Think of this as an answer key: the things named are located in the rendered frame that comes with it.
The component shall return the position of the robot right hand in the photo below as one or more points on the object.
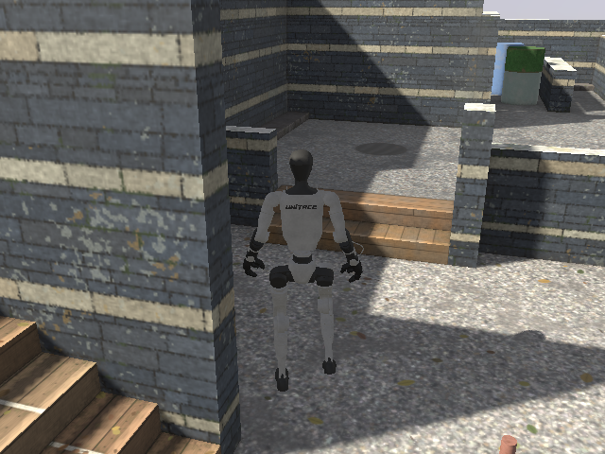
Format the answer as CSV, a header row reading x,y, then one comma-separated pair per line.
x,y
357,269

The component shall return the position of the robot left hand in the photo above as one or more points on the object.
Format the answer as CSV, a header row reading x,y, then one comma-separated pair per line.
x,y
247,266

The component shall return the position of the right robot thigh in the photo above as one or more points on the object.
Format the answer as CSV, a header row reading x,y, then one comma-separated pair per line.
x,y
324,276

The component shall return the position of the left robot shin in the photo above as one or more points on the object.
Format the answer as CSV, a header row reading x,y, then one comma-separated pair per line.
x,y
280,344

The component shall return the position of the left robot forearm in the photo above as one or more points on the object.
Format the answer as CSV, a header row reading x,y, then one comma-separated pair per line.
x,y
253,249

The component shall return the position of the right robot forearm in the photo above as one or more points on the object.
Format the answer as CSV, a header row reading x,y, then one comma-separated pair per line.
x,y
349,250

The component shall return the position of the robot right upper arm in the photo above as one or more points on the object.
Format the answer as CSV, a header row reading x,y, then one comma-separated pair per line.
x,y
331,199

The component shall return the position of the robot left upper arm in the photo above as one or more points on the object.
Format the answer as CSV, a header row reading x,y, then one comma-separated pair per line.
x,y
272,199

